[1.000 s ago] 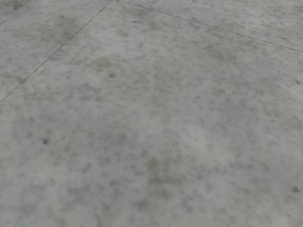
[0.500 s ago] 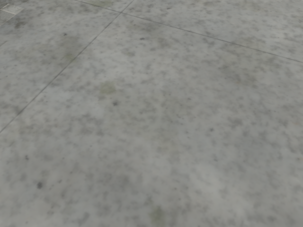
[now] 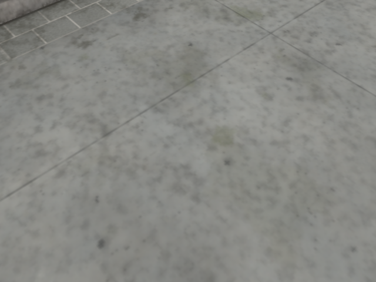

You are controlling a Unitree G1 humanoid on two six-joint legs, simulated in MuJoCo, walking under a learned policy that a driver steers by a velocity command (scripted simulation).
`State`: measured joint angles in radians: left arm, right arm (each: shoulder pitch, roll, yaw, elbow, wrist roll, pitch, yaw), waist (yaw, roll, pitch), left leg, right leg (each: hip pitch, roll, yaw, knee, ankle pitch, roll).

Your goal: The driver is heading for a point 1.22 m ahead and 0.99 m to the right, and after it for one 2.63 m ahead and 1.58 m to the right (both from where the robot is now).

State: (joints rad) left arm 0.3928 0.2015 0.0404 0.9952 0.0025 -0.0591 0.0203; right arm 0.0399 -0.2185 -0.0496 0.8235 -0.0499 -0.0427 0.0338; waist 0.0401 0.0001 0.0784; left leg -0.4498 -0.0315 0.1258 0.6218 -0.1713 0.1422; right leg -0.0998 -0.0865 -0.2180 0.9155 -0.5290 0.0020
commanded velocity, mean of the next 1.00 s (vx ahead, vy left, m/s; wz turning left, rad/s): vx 0.08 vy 0.00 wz -0.42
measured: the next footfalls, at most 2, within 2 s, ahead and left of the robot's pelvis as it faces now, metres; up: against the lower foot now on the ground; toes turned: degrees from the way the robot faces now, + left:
right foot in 0.50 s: +0.15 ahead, -0.12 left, +0.00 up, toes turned -19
left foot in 1.00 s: +0.20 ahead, +0.07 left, +0.00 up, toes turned -33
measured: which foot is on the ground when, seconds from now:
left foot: down 0.00-0.52, up 0.54-0.98, down 1.00-1.00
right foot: up 0.00-0.48, down 0.50-1.00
